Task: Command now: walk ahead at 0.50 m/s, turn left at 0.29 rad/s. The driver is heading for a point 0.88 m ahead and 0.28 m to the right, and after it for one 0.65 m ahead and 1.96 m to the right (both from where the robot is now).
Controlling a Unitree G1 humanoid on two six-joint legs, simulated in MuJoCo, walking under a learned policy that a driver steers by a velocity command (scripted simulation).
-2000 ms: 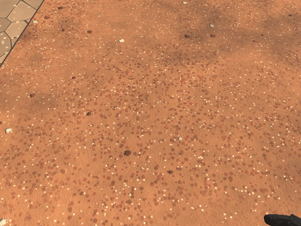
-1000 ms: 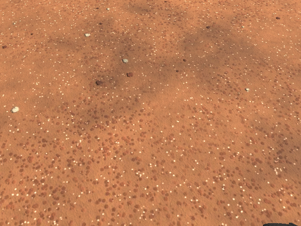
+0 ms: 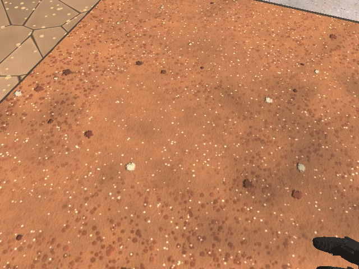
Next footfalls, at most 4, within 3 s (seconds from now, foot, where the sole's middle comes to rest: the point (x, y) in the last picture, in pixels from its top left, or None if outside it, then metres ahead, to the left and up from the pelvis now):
0.52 right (239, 267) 0.45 -0.15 -0.75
0.98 left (208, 184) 0.77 -0.04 -0.75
1.52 right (299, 173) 0.85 -0.42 -0.75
2.00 left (312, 114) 1.18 -0.53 -0.75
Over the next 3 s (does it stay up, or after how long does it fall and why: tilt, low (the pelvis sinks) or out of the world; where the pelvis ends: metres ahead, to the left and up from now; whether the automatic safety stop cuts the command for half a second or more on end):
stays up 1.18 -0.94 0.01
